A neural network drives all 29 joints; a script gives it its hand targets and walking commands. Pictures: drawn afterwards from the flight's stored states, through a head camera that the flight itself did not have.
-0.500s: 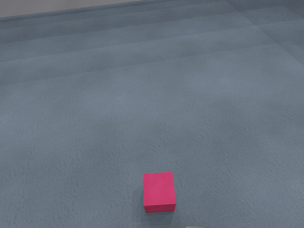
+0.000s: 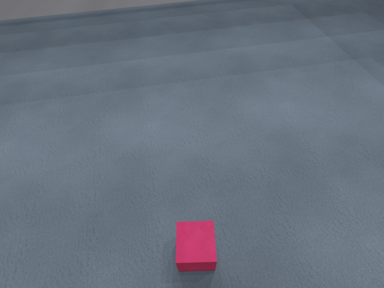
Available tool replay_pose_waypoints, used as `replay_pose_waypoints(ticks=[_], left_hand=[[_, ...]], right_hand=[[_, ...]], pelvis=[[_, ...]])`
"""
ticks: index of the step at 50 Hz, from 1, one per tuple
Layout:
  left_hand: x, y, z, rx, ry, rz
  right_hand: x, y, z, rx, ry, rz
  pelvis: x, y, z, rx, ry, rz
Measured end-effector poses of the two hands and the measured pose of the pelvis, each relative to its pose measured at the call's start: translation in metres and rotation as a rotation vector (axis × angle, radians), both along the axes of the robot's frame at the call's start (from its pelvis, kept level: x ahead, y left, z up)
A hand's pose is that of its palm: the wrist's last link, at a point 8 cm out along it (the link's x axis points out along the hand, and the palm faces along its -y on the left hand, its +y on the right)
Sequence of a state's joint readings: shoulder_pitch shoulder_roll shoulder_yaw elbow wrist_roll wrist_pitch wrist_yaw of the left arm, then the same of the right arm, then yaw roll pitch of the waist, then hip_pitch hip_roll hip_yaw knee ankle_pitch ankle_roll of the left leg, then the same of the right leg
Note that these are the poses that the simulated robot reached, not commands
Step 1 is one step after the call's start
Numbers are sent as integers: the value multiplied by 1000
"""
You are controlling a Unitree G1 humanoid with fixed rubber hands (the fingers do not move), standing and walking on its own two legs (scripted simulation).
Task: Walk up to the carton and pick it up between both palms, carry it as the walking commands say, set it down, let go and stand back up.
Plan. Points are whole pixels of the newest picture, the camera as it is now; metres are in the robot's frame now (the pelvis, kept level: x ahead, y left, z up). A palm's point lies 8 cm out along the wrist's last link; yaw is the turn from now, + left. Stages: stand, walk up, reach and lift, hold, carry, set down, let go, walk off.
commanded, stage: stand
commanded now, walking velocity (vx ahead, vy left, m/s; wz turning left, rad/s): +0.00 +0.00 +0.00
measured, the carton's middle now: (196, 246) +0.37 +0.02 -0.68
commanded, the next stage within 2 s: reach and lift in 1.12 s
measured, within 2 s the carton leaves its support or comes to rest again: neither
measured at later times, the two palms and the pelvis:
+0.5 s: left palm out of the picture -0.02 +0.19 -0.14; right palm out of the picture -0.06 -0.23 -0.16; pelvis -0.01 -0.03 +0.00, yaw +1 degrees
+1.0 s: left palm out of the picture -0.03 +0.18 -0.15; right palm out of the picture -0.10 -0.23 -0.15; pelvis -0.03 -0.03 +0.00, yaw +1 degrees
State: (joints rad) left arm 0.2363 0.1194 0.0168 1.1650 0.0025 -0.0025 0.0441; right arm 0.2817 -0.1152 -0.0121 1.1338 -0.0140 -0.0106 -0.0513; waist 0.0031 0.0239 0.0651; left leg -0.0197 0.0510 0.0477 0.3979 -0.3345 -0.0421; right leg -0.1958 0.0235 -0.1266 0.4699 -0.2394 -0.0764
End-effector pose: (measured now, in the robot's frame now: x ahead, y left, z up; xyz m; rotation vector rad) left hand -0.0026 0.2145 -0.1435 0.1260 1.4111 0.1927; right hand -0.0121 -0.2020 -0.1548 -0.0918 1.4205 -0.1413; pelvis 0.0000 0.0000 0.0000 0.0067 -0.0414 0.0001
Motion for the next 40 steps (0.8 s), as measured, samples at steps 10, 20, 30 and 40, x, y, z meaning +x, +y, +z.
replay_pose_waypoints(ticks=[10, 20, 30, 40], left_hand=[[-5, -12, 1, 1, -15, 10], [-12, -24, 1, 3, -24, 17], [-23, -33, 0, -3, -30, 32], [-32, -35, 0, -17, -30, 42]], right_hand=[[-18, -8, -2, 12, 45, -6], [-38, -20, -1, 14, 73, -11], [-52, -33, 1, 1, 88, -10], [-73, -36, 6, -12, 112, -7]], pelvis=[[-2, -13, -1, -1, -9, 3], [-9, -25, -1, -2, -5, 8], [-18, -34, -1, -11, 5, 15], [-23, -35, -1, -11, 12, 19]])
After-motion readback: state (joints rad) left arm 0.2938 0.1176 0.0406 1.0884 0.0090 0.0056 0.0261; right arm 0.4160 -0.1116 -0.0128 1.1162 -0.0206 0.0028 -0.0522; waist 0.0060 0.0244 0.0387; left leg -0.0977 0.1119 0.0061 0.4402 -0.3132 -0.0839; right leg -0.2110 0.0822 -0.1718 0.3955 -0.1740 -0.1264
